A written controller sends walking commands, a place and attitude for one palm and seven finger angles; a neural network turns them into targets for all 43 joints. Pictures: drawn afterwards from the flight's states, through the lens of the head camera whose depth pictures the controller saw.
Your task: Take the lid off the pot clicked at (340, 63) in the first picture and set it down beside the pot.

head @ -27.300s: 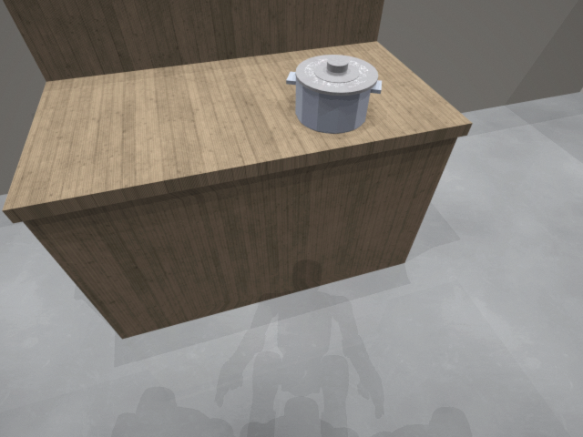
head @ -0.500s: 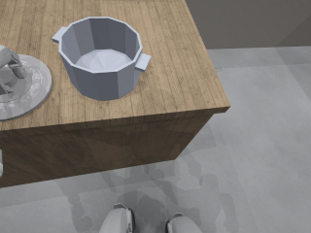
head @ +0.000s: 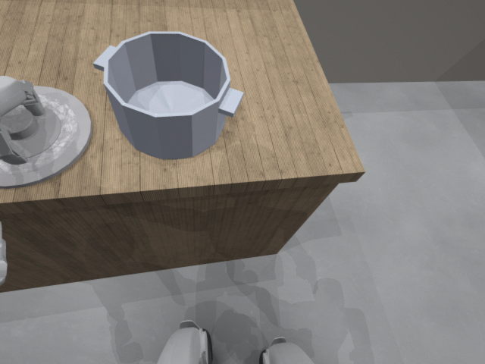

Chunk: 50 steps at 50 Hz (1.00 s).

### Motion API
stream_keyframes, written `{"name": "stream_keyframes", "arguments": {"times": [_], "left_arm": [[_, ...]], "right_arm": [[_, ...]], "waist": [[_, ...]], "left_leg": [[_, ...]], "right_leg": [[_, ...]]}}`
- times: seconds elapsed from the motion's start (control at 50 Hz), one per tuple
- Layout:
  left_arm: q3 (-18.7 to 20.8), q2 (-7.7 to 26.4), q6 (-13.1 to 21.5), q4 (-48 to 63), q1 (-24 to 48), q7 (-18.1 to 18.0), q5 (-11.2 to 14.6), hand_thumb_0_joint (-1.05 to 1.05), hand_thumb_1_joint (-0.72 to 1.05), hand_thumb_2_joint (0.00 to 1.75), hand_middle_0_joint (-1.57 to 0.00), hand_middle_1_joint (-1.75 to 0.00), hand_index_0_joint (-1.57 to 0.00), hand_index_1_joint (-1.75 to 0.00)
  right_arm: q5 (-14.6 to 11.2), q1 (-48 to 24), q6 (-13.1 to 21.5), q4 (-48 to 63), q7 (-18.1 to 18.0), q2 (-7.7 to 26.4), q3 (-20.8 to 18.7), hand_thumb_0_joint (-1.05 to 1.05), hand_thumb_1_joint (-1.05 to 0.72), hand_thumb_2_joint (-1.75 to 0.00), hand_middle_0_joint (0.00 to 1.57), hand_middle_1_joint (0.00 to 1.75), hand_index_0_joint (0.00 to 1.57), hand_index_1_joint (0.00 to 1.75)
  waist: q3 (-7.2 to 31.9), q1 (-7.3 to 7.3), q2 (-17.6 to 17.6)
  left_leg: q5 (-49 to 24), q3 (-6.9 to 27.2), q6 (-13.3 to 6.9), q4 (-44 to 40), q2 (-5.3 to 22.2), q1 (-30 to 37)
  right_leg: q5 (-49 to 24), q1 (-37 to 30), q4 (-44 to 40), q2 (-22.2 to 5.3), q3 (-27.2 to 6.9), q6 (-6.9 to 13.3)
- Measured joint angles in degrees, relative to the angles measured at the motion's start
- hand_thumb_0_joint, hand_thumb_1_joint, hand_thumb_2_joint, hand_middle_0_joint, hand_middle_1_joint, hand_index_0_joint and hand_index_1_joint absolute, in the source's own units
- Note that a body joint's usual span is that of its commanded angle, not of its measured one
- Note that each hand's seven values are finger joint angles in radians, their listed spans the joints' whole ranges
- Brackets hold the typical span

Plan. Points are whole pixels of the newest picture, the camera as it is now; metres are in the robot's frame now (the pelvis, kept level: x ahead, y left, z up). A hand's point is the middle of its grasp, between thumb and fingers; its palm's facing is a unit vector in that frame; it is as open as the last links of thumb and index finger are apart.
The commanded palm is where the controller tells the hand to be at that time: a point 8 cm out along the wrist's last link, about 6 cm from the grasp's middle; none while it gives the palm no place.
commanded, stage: open the fingers wide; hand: left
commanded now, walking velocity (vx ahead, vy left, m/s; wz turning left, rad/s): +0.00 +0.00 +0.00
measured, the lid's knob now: (17, 123) +0.50 +0.36 +0.03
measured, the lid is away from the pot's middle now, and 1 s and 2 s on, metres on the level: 0.25 0.25 0.25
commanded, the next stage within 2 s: raise the empty hand in 0.02 s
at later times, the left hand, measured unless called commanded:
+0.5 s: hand out of the picture +0.46 +0.35 +0.08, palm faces -0.40 -0.15 -0.90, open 11.0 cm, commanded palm +0.50 +0.33 +0.15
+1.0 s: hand out of the picture +0.46 +0.35 +0.13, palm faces -0.38 -0.16 -0.91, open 11.0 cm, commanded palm +0.50 +0.34 +0.21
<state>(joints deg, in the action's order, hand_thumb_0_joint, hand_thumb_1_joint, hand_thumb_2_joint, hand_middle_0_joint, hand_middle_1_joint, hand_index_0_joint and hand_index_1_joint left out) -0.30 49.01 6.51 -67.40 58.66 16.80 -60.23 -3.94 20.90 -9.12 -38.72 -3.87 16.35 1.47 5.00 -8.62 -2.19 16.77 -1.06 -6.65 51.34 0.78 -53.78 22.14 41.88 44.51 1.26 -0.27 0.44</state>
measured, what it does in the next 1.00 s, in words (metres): stands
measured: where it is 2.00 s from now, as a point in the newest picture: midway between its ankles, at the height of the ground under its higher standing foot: outside the picture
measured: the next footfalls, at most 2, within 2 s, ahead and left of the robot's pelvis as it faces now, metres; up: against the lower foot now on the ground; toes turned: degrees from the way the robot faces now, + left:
none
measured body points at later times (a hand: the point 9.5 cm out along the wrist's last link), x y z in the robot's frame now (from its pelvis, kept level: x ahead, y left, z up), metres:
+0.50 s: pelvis +0.00 +0.00 +0.01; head +0.10 +0.04 +0.45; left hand +0.48 +0.36 +0.14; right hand +0.01 -0.28 -0.09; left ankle +0.07 +0.04 -0.69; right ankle +0.00 -0.19 -0.69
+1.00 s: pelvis +0.01 +0.00 +0.02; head +0.08 +0.03 +0.46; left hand +0.48 +0.35 +0.19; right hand +0.03 -0.29 -0.08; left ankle +0.07 +0.04 -0.69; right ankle +0.00 -0.19 -0.69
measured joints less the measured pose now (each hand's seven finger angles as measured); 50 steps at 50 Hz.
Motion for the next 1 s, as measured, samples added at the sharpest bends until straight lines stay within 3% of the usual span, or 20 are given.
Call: {"name": "stream_keyframes", "arguments": {"times": [0.4,0.5,0.64,0.9,1.0], "left_arm": [[0.1,-0.4,-1.9,0.9,0.6,-0.2,0.7,0.0,-0.01,0.67,-0.38,-0.84,-0.37,-0.84],[-1.4,-0.5,-3.1,0.5,1.0,1.1,0.9,0.0,-0.01,0.67,-0.38,-0.84,-0.37,-0.84],[-1.0,0.1,-1.9,0.7,1.2,3.4,1.8,0.0,-0.01,0.67,-0.38,-0.84,-0.37,-0.84],[-2.0,-0.6,-1.9,3.2,1.8,4.4,2.2,0.0,-0.01,0.67,-0.38,-0.84,-0.37,-0.84],[-2.7,-0.1,-2.7,1.2,3.2,5.1,2.7,0.0,-0.01,0.67,-0.38,-0.84,-0.37,-0.84]], "right_arm": [[-0.3,0.2,0.5,-0.5,-0.3,0.1,0.2,0.0,-0.9,-0.9,0.2,0.3,0.21,0.3],[-0.5,0.5,0.5,-0.5,-0.1,0.1,0.1,0.0,-0.9,-0.9,0.2,0.3,0.21,0.3],[-1.0,0.3,1.0,-0.5,-0.8,0.1,0.5,0.0,-0.9,-0.9,0.2,0.3,0.21,0.3],[-1.1,0.3,1.3,-0.4,-0.6,0.6,-0.1,0.01,-0.9,-0.9,0.2,0.3,0.21,0.3],[-1.6,-0.2,1.4,-0.4,-0.7,0.7,0.3,0.01,-0.9,-0.9,0.2,0.3,0.21,0.3]], "waist": [[0.4,0.05,0.2],[0.4,0.31,-0.2],[0.1,0.36,0.1],[0.0,1.51,-0.1],[-0.1,1.3,0.3]], "left_leg": [[-0.2,0.2,0.2,-1.3,-0.2,2.5],[-0.4,0.2,0.2,-2.2,-0.4,4.0],[-0.6,-0.2,0.1,-3.4,-0.6,6.1],[-1.5,-0.2,0.3,-6.1,-1.1,9.3],[-1.7,-0.3,0.3,-7.0,-1.2,10.6]], "right_leg": [[-0.4,-2.6,-1.7,0.0,0.0,-0.2],[-0.6,-4.2,-2.6,-0.1,-0.1,0.0],[-0.8,-6.0,-3.5,-0.4,-0.5,-0.5],[-1.5,-9.1,-5.9,-0.9,-0.6,-0.2],[-1.7,-10.3,-6.7,-1.0,-0.7,-0.7]]}}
